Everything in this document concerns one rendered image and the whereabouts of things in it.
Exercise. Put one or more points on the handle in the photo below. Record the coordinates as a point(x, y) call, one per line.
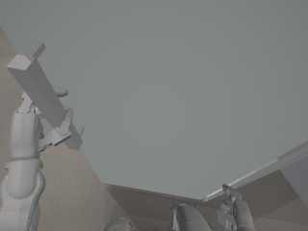
point(28, 73)

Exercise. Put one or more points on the robot thigh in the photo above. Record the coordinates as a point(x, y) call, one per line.
point(119, 224)
point(187, 218)

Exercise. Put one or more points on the left robot forearm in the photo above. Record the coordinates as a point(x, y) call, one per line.
point(20, 191)

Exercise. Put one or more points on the robot left thigh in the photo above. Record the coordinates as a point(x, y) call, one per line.
point(119, 224)

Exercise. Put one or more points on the left robot hand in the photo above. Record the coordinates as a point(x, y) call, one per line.
point(26, 128)

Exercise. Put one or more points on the robot right thigh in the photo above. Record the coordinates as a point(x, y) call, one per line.
point(187, 218)

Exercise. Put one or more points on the fridge door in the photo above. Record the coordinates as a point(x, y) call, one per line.
point(175, 96)

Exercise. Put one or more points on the right robot hand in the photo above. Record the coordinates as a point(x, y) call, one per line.
point(236, 215)

